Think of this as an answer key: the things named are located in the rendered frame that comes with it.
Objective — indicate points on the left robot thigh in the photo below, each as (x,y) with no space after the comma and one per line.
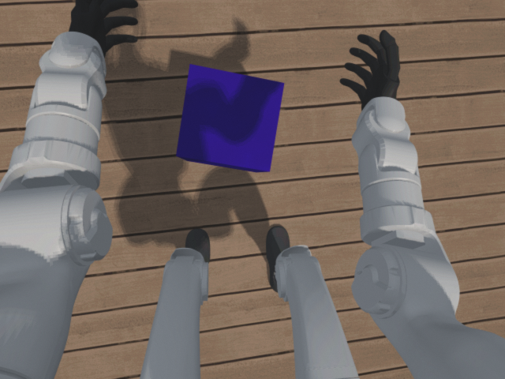
(173,350)

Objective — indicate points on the right robot upper arm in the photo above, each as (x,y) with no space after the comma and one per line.
(412,296)

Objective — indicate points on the robot left hand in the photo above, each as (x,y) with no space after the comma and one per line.
(88,17)

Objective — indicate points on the right robot forearm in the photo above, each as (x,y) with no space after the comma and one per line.
(393,207)

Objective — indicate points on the right robot foot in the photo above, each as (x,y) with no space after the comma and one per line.
(277,240)

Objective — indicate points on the left robot upper arm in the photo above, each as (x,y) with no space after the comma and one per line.
(49,237)

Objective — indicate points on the carton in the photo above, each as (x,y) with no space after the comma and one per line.
(229,119)

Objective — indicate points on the left robot forearm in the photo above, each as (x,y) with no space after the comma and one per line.
(64,119)

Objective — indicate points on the robot right hand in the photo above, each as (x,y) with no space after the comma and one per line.
(383,80)

